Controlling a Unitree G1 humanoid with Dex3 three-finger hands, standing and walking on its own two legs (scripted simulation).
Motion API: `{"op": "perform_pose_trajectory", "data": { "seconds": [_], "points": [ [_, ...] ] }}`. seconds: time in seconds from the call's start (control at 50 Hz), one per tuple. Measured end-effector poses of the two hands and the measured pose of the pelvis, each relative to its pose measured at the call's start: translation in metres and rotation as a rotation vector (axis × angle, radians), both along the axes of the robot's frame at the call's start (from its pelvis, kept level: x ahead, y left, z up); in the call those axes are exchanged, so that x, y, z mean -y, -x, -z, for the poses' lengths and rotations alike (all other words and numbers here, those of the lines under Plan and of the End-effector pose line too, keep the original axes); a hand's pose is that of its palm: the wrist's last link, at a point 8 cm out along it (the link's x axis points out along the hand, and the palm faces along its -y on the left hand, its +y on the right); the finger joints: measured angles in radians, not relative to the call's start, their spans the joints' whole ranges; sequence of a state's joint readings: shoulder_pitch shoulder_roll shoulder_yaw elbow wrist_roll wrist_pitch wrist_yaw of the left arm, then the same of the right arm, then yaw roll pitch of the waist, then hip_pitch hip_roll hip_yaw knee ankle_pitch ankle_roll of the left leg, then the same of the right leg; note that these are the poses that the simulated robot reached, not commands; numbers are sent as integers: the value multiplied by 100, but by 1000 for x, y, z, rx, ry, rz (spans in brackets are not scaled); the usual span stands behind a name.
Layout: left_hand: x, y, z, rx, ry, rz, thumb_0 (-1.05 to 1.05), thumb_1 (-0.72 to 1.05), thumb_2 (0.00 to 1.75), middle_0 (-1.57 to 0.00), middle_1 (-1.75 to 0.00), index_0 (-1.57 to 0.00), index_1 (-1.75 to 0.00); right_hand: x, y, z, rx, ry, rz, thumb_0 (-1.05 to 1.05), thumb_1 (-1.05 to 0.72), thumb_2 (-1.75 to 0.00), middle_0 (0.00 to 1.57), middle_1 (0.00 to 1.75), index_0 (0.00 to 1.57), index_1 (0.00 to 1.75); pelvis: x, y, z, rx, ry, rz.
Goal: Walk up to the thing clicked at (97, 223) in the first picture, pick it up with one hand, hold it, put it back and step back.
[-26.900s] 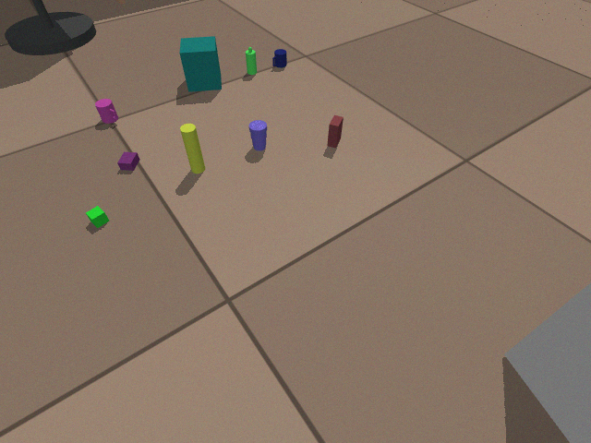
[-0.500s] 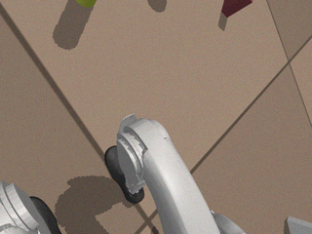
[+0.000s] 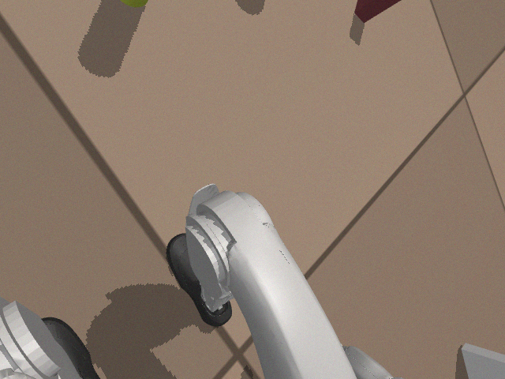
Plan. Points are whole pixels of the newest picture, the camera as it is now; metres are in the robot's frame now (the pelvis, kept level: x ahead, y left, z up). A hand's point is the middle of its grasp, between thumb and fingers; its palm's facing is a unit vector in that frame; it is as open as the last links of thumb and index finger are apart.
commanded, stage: open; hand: left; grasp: from above
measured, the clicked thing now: out of the picture +0.50 +0.32 -0.29
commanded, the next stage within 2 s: withdraw in 0.26 s
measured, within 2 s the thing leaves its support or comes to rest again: neither
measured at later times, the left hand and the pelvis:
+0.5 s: hand out of the picture +0.49 +0.33 -0.25, palm faces -0.34 -0.25 -0.91, open 13.1 cm; pelvis +0.00 +0.00 +0.00, yaw +0 degrees
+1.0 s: hand out of the picture +0.44 +0.35 -0.09, palm faces -0.48 -0.13 -0.87, open 13.6 cm; pelvis -0.01 -0.01 +0.04, yaw +6 degrees
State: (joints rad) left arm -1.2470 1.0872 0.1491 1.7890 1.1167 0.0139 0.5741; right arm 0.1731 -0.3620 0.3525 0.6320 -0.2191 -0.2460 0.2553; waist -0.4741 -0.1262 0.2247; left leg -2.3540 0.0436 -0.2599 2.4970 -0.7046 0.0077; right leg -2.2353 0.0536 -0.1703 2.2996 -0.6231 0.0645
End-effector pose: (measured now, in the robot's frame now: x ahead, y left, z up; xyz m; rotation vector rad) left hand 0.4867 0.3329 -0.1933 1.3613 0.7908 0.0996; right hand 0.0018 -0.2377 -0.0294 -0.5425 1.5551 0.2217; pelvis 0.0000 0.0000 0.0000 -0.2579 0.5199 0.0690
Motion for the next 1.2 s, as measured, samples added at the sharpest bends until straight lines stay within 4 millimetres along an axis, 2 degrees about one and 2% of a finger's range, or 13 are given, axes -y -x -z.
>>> {"op": "perform_pose_trajectory", "data": {
  "seconds": [0.36, 0.5, 0.58, 0.68, 0.76, 0.82, 0.92, 0.98, 1.06, 1.2],
  "points": [
    [0, -3, 3, 6, 2, 13, 0, -36, 91, -32, -78, -27, -83, -1, 2, -3, -21, 6, 5, 0, -91, -90, 20, 30, 20, 30, 0, -1, -2, -7, 3, 0],
    [-4, -6, -4, 32, 2, -6, 0, -37, 89, -29, -82, -27, -85, -1, 0, -2, -16, 1, 14, 0, -91, -90, 20, 30, 20, 30, 1, -2, -3, -15, -1, 0],
    [-13, -15, -25, 87, -7, 3, 0, -39, 89, -28, -85, -26, -86, 4, -3, 0, -16, 1, 28, 0, -92, -90, 20, 30, 20, 30, 2, -4, -4, -28, -5, -2],
    [-24, -22, -75, 115, -52, 100, 0, -42, 91, -25, -88, -23, -89, 14, -16, 7, 14, 4, 63, 0, -93, -90, 20, 30, 20, 30, 3, -8, -7, -54, -12, -11],
    [-28, -9, -112, 19, -89, 184, 0, -44, 92, -22, -90, -20, -91, 24, -36, 16, 71, 5, 82, 0, -93, -90, 20, 30, 20, 30, 1, -7, -14, -61, -22, -29],
    [-23, 5, -135, -32, -70, 240, 0, -45, 94, -21, -91, -19, -92, 28, -55, 19, 115, -1, 73, 0, -92, -90, 20, 30, 20, 30, 1, -2, -23, -52, -38, -46],
    [-15, 28, -155, -67, 3, 288, 0, -46, 95, -19, -93, -17, -94, 34, -84, 13, 204, 30, 33, 0, -92, -90, 20, 30, 20, 30, 4, 9, -36, -34, -60, -65],
    [-15, 35, -156, -56, 22, 307, 0, -45, 94, -19, -93, -18, -93, 38, -96, 6, 246, 67, 14, 0, -92, -90, 20, 30, 20, 30, 8, 13, -38, -30, -68, -70],
    [-18, 38, -150, -34, 15, 329, 0, -44, 94, -20, -93, -18, -93, 44, -101, 3, 263, 120, -7, 0, -92, -90, 20, 30, 20, 30, 11, 16, -34, -28, -74, -74],
    [-17, 26, -124, -31, -13, 352, 0, -43, 94, -21, -93, -19, -93, 43, -84, 14, 211, 165, 13, 0, -92, -90, 20, 30, 20, 30, 9, 13, -21, -42, -73, -73]
  ]
}}
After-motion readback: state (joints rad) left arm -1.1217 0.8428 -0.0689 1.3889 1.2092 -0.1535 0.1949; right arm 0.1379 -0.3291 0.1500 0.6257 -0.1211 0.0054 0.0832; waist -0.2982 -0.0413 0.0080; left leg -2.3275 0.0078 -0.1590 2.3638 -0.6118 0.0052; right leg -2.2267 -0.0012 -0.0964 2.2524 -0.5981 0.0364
